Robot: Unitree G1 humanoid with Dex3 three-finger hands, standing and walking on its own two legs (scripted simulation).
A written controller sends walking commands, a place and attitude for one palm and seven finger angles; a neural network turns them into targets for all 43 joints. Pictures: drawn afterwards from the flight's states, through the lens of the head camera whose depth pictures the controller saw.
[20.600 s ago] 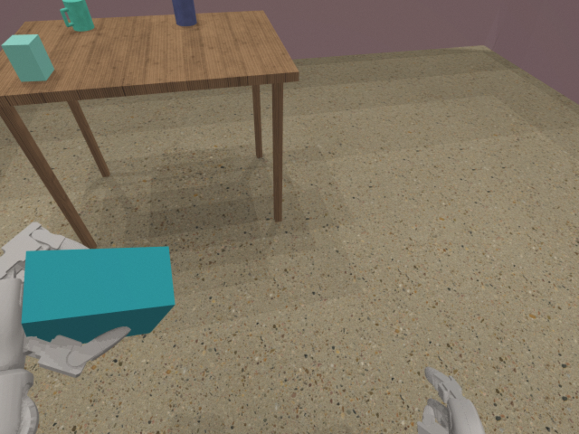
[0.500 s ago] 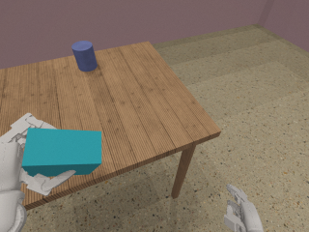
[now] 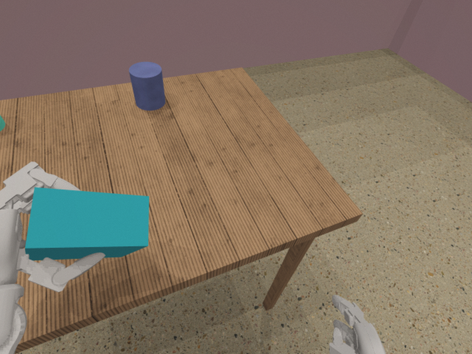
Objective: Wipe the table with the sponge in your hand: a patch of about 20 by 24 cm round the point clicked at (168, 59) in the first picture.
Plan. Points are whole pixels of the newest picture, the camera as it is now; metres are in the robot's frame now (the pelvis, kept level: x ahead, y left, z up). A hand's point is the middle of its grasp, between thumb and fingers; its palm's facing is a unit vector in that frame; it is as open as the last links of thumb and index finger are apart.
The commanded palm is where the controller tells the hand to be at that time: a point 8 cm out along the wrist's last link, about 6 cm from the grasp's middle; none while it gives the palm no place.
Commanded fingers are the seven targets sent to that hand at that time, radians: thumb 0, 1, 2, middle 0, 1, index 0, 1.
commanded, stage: come to a stop and stand still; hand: left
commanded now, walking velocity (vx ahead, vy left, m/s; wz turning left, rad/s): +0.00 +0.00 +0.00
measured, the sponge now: (103, 229) +0.24 +0.21 +0.13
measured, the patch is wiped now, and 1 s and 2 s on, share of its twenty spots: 0.00 0.00 0.00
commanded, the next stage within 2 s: look again from close up in 0.94 s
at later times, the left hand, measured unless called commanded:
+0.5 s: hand (86, 212) +0.24 +0.23 +0.16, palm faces +0.37 -0.83 -0.41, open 10.3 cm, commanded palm +0.18 +0.26 +0.18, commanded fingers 0.00 0.10 1.30 -1.20 -1.60 -1.20 -1.60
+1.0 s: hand (108, 222) +0.23 +0.20 +0.16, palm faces +0.37 -0.85 -0.39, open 10.3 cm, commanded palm +0.18 +0.23 +0.18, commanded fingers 0.00 0.10 1.30 -1.20 -1.60 -1.20 -1.60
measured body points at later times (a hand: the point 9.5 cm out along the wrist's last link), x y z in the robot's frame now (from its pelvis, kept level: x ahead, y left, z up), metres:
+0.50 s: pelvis +0.03 -0.02 +0.00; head +0.06 -0.01 +0.45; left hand +0.22 +0.27 +0.18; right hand +0.22 -0.24 -0.07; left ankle +0.03 +0.03 -0.74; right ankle +0.03 -0.13 -0.74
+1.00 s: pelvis +0.02 -0.05 +0.01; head +0.03 -0.04 +0.46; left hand +0.20 +0.24 +0.18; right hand +0.20 -0.28 -0.07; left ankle +0.03 +0.03 -0.74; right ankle +0.03 -0.13 -0.74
